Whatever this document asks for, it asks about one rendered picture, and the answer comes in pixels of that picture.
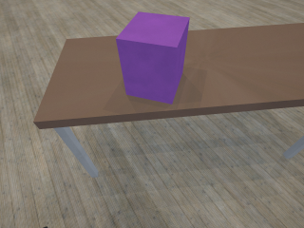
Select carton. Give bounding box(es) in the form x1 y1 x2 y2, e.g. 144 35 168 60
116 11 190 105

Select table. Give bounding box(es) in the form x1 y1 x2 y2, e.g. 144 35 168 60
33 23 304 178

